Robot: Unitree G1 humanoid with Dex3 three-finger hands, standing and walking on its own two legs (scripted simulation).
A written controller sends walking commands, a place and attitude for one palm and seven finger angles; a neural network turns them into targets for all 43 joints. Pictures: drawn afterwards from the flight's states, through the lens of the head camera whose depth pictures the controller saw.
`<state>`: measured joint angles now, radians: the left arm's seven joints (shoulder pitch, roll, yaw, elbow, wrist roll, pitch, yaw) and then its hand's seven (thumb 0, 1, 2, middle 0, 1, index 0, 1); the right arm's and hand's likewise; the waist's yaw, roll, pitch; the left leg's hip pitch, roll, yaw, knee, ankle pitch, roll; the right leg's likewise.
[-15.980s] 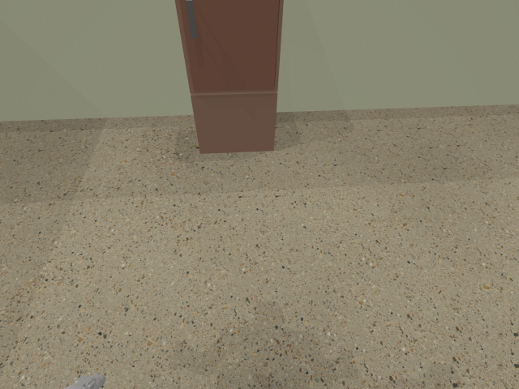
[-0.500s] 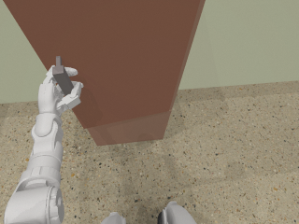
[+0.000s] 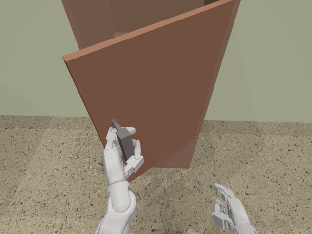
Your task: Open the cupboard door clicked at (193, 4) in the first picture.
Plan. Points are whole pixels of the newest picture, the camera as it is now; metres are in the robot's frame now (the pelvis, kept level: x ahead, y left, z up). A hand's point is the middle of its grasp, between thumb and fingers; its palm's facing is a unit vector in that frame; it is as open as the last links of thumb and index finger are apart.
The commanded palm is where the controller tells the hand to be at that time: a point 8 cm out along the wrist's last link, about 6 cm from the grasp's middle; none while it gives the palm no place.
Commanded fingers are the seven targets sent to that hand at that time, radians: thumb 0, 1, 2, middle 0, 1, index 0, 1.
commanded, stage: pull the door open along its arc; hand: left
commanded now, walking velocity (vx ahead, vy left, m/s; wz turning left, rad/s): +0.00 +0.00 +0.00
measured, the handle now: (123, 142) +0.33 +0.11 +0.05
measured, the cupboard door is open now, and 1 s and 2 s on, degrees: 39 41 41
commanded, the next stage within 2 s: open thumb and fingers to let go in 0.06 s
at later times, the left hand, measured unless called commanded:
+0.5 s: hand (145, 159) +0.29 +0.05 +0.06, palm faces +0.40 -0.92 -0.02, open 8.4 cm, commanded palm +0.24 +0.09 +0.05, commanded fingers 0.00 -0.36 0.36 -0.31 -1.22 -0.31 -1.22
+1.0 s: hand (141, 158) +0.29 +0.06 +0.06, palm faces +0.32 -0.95 -0.01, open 14.3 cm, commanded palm +0.24 +0.09 +0.05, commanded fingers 0.00 -0.50 0.30 -0.15 -0.30 -0.15 -0.30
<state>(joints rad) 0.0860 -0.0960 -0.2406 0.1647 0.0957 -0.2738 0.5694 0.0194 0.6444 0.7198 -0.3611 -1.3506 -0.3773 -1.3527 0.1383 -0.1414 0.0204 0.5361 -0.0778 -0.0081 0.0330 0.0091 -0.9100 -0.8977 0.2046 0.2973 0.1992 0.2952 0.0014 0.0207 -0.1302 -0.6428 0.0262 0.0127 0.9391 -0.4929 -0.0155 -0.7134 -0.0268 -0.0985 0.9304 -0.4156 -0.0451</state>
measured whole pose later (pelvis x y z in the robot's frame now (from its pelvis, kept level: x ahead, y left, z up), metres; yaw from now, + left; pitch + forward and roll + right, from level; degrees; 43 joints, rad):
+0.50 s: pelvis -0.01 -0.04 +0.00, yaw +2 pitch +11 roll +2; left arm 0.09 -0.10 -0.20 0.14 0.07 -0.26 0.57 0.01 0.25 0.62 -0.40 -1.28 -0.44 -1.29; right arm 0.20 -0.20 -0.01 0.59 -0.07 -0.05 -0.01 0.01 -0.91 -0.90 0.20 0.30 0.20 0.30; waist -0.01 0.03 -0.12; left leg -0.66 0.03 -0.03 0.93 -0.46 -0.05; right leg -0.74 -0.03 -0.14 0.96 -0.42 -0.09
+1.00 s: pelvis -0.02 +0.00 -0.01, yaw +1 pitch +11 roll +1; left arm 0.02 -0.10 -0.26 0.21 0.09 -0.27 0.59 -0.01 -0.49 0.31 -0.42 -0.75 -0.41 -0.76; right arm 0.18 -0.18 0.01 0.57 -0.07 -0.05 0.01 0.01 -0.91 -0.90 0.20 0.30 0.20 0.30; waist 0.00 0.03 -0.12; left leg -0.68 0.01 -0.01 0.98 -0.48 -0.02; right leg -0.75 -0.04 -0.11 0.97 -0.41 -0.05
